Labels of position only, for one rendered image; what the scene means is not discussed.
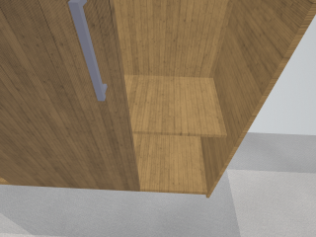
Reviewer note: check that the handle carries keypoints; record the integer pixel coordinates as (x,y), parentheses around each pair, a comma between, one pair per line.
(80,22)

